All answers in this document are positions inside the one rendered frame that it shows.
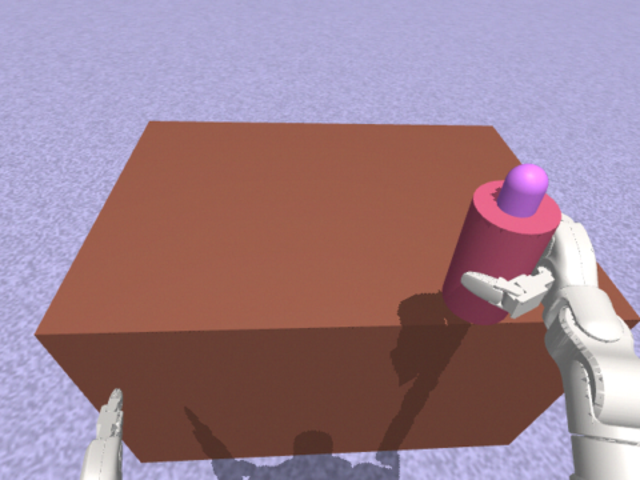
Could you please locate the left robot hand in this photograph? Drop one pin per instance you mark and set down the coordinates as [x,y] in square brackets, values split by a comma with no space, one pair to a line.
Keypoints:
[103,456]

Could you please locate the right robot hand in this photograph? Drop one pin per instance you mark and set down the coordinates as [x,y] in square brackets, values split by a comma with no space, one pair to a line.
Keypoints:
[568,260]

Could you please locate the right robot arm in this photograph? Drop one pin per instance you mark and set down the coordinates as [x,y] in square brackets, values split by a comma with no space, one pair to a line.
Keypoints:
[594,351]

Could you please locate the bottle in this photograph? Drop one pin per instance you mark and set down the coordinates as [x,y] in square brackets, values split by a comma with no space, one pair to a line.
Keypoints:
[506,230]

